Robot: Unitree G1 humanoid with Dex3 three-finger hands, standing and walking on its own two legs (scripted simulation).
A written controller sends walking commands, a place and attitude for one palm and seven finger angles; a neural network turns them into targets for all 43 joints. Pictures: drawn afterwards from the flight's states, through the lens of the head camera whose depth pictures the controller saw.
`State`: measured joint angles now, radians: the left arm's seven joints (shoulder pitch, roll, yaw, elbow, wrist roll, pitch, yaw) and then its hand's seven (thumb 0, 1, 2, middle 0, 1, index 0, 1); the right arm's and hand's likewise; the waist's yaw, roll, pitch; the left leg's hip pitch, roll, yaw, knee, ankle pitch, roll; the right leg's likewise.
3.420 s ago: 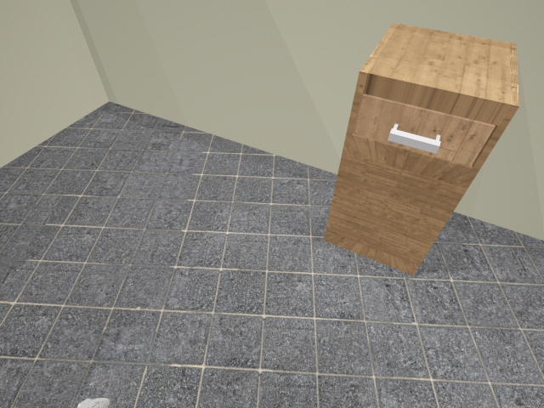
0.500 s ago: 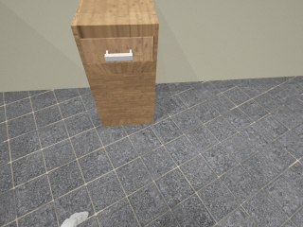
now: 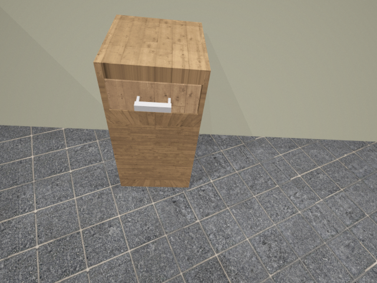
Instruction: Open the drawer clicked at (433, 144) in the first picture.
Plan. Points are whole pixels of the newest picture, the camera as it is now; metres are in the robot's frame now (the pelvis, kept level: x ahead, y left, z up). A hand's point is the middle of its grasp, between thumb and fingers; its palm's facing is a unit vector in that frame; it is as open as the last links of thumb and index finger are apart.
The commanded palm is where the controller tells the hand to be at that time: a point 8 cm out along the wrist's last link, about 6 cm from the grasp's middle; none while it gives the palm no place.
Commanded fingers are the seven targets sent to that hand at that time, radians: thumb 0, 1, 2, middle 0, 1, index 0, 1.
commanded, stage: take the last steps up to it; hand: left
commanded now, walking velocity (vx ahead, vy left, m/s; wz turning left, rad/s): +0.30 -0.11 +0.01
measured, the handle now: (153, 103) +0.75 +0.18 -0.09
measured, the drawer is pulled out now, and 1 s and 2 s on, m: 0.00 0.00 0.00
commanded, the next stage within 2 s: come to a stop and stand still in 0.36 s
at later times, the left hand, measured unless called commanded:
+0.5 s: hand (157, 258) +0.22 +0.08 -0.17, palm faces +0.07 -0.98 -0.21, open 7.2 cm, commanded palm none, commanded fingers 0.00 0.90 0.90 -0.20 -0.30 -0.20 -0.30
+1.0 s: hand (156, 246) +0.25 +0.09 -0.18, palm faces +0.05 -0.96 -0.29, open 7.4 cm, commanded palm none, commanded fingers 0.00 0.90 0.90 -0.20 -0.30 -0.20 -0.30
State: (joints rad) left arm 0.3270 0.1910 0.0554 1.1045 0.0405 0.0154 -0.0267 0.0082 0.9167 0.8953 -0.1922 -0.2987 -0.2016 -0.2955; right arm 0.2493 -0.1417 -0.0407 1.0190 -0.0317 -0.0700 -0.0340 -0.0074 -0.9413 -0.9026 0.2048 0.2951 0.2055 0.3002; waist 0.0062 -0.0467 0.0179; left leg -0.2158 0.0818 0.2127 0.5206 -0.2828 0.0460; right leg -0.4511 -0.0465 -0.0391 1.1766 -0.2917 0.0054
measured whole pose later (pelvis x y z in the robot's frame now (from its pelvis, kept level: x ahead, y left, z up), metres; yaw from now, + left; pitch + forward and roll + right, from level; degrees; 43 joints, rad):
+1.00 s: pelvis +0.20 -0.12 -0.02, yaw +0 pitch +0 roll +2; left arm 0.24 0.22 0.04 0.96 0.03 0.02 0.04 0.01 0.91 0.90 -0.19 -0.30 -0.20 -0.30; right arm 0.12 -0.16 -0.05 0.95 -0.02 0.04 0.00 0.01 -0.90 -0.90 0.20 0.30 0.21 0.30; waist 0.02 -0.01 0.05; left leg -0.44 0.06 0.15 0.63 -0.23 0.01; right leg -0.32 -0.06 0.02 0.65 -0.39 -0.01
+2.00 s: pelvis +0.24 -0.16 +0.00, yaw +2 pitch +0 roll +1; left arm 0.31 0.13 -0.01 1.11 0.02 -0.03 0.03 0.01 0.91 0.90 -0.20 -0.30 -0.20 -0.30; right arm 0.27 -0.16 0.01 1.11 -0.02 -0.02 -0.03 0.02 -0.92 -0.90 0.20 0.29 0.20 0.30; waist 0.00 0.01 0.01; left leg -0.25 0.02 0.06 0.47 -0.23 -0.01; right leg -0.16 0.02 -0.03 0.49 -0.34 -0.04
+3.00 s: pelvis +0.29 -0.18 +0.00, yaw +2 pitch +0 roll +1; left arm 0.34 0.13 0.00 1.11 0.01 -0.02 0.04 0.01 0.91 0.90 -0.19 -0.30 -0.20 -0.30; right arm 0.27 -0.15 0.02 1.15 -0.01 -0.01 -0.05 0.01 -0.91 -0.90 0.20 0.29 0.20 0.30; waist 0.01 -0.01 0.01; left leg -0.17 0.04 0.04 0.46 -0.29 -0.04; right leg -0.05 0.04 -0.04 0.43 -0.38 -0.07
